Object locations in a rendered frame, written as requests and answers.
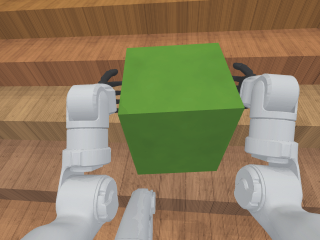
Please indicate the robot left forearm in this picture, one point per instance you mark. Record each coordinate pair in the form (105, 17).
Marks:
(88, 107)

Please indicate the robot left shin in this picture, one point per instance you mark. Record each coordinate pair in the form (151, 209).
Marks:
(150, 227)

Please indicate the carton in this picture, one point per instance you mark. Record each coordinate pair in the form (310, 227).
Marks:
(179, 107)

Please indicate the robot left hand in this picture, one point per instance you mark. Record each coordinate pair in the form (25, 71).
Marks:
(108, 74)

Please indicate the robot left upper arm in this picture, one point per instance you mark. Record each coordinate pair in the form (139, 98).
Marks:
(84, 203)

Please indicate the robot right hand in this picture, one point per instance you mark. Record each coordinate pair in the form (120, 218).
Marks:
(245, 70)

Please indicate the robot right upper arm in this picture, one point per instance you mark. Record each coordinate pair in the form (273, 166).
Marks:
(273, 196)

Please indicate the robot left thigh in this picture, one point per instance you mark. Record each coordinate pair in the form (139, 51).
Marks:
(134, 224)

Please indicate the robot right forearm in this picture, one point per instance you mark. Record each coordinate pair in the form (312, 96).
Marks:
(273, 103)

